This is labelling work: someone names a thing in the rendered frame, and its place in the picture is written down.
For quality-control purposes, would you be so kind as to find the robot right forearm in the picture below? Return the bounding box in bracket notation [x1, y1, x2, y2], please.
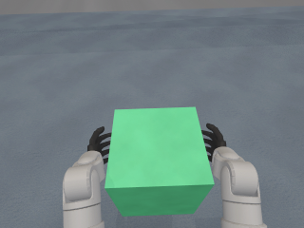
[212, 146, 268, 228]

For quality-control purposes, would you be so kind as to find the carton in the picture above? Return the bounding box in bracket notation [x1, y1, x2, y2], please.
[104, 106, 215, 217]

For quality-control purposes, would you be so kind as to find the right robot hand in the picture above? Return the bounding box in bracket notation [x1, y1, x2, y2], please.
[201, 123, 227, 162]

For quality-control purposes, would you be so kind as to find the robot left forearm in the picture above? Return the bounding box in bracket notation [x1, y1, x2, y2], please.
[63, 150, 105, 228]

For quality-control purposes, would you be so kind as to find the left robot hand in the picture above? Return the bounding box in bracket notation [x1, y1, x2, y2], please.
[87, 126, 112, 164]

